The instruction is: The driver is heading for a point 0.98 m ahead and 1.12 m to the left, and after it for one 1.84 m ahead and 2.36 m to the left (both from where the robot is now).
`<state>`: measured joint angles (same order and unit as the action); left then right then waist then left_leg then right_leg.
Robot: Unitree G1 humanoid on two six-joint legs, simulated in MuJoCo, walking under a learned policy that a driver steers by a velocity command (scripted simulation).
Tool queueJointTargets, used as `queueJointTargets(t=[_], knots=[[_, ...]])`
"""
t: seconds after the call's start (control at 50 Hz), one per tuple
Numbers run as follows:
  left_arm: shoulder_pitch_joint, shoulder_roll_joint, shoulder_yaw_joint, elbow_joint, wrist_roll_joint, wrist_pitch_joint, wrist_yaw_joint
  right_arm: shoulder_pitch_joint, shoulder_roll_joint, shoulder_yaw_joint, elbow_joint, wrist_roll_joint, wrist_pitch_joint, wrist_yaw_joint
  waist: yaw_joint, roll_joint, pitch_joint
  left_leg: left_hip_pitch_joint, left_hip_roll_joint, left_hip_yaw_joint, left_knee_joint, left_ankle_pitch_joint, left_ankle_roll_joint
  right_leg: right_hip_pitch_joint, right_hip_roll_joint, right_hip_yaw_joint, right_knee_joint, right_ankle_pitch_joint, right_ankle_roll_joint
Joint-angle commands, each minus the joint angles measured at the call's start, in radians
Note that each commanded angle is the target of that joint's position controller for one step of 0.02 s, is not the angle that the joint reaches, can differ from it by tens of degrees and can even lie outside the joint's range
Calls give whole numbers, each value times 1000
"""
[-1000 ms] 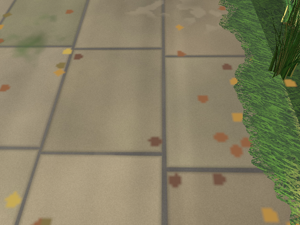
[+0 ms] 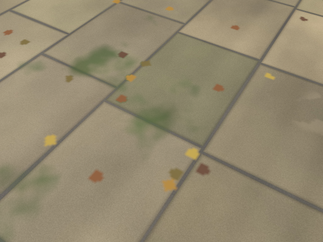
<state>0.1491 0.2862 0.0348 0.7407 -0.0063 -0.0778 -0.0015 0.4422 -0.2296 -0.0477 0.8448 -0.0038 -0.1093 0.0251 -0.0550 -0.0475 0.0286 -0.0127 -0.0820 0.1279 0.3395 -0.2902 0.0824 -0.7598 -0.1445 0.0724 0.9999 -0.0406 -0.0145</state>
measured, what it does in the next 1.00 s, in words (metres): walks ahead, turning left: right foot, then left foot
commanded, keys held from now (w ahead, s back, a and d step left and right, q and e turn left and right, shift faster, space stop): q+shift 1.00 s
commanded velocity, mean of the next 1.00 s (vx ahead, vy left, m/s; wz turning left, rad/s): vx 0.15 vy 0.00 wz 0.80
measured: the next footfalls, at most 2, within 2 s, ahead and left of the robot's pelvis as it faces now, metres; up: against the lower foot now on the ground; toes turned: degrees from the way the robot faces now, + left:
right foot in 0.16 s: +0.38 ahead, -0.11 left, +0.00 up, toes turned +7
left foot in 0.60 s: +0.24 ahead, +0.11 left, +0.00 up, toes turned +34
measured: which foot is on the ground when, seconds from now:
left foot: down 0.00-0.16, up 0.18-0.58, down 0.60-1.00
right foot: up 0.00-0.14, down 0.16-0.60, up 0.62-1.00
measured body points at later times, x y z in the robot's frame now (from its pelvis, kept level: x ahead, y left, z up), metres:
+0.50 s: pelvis +0.22 -0.03 +0.00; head +0.25 +0.00 +0.44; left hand +0.28 +0.29 -0.11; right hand +0.47 -0.25 -0.09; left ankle +0.23 +0.11 -0.69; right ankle +0.35 -0.11 -0.74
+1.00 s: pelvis +0.25 +0.01 +0.00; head +0.26 +0.06 +0.45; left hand +0.17 +0.34 -0.10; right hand +0.59 -0.06 -0.05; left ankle +0.21 +0.09 -0.74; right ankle +0.39 -0.07 -0.71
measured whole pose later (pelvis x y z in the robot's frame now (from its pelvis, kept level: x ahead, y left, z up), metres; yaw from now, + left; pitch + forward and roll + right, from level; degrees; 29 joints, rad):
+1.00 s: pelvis +0.25 +0.01 +0.00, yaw +50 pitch +4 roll -3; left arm 0.01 0.30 0.09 0.76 -0.01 -0.01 0.00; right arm 0.18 -0.33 -0.10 0.54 0.02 0.05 -0.04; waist -0.01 -0.01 0.03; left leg -0.37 -0.12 -0.26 0.53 -0.20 0.05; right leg -0.44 0.08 0.14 0.69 -0.31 0.06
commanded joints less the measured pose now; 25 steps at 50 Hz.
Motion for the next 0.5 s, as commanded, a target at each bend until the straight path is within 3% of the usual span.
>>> queueJointTargets(t=[0.02, 0.04, 0.08, 0.12, 0.14, 0.16, 0.18, 0.2, 0.22, 0.24, 0.26, 0.3, 0.32, 0.36, 0.44, 0.5], knots=[[-101, -34, -25, -79, 34, -54, -38, -45, -124, -16, -61, 24, -14, -28, 13, 26, 99, -282, 152, -82, -136, 702, 99, 258, 98, -137, -354, 296, 31], [-154, -33, -23, -103, 28, -63, -48, 8, -168, -27, -42, 26, -2, -36, -3, 29, 74, -214, 180, -128, -139, 631, 97, 272, 125, -125, -429, 346, 28], [-149, 47, 1, -120, 19, -64, -54, -1, -229, -46, -38, 33, 20, -49, 29, 102, 47, -60, 231, -205, -66, 584, 71, 265, 141, -63, -549, 328, 8], [-17, 129, 33, -85, 24, -57, -39, -48, -239, -58, -54, 24, 42, -56, 108, 162, -45, 24, 232, -246, 95, 711, 29, 380, 170, -44, -544, 234, -17], [125, 161, 48, -47, 27, -55, -27, -100, -233, -57, -76, 21, 53, -56, 189, 157, -127, 4, 191, -229, 272, 725, -14, 537, 159, -48, -556, 298, -30], [243, 211, 56, -36, 46, -46, -10, -115, -167, -39, -120, 8, 59, -55, 223, 94, -281, -156, 121, -214, 548, 463, -64, 821, 1, 42, -438, 673, -64], [199, 238, 46, -64, 93, -39, -11, 144, 13, 7, -113, 16, 65, -46, 84, -263, -476, -495, -46, -209, 1026, -442, -125, 1158, -350, 399, -375, 1055, -271], [170, 164, 29, -115, 74, -30, -18, 209, -103, -4, -90, 34, 74, -35, 105, -236, -666, -512, -7, -361, 1169, -422, -125, 1182, -332, 531, -454, 808, -292], [78, 113, 21, -143, 48, -12, -12, 94, -179, -31, -122, 47, 93, -37, 106, -146, -536, -577, 56, -306, 1167, -356, -136, 1058, -298, 374, -501, 601, -265], [27, 86, 16, -129, 28, 5, -2, 7, -193, -40, -147, 41, 109, -46, 90, -58, -386, -619, 97, -244, 1106, -272, -150, 906, -248, 272, -548, 474, -238], [-7, 59, 10, -116, 22, 16, 6, -25, -197, -50, -147, 38, 128, -55, 68, -29, -267, -617, 125, -221, 1073, -229, -164, 757, -201, 190, -590, 371, -223], [-70, 76, 19, -105, 45, 19, 10, 9, -149, -50, -154, 46, 168, -59, 9, -83, -166, -502, 165, -186, 995, -188, -169, 514, -164, 72, -695, 185, -216], [-99, 80, 23, -102, 48, 16, 10, 0, -126, -47, -163, 46, 178, -65, 1, -90, -134, -485, 172, -168, 945, -189, -169, 454, -162, 19, -732, 147, -223], [-115, 107, 39, -91, 46, 10, 17, -66, -119, -45, -199, 32, 183, -70, 10, -70, -123, -495, 202, -159, 840, -144, -161, 441, -188, -32, -764, 139, -241], [-165, 150, 60, -84, 32, 31, 35, -134, -148, -54, -226, 25, 186, -47, 12, -48, -158, -416, 220, -127, 665, 17, -124, 460, -214, -127, -790, 8, -229], [-185, 165, 69, -72, 14, 49, 27, -173, -170, -65, -235, 26, 198, -32, 14, -68, -138, -361, 197, -74, 548, 27, -92, 491, -217, -190, -780, -65, -197]])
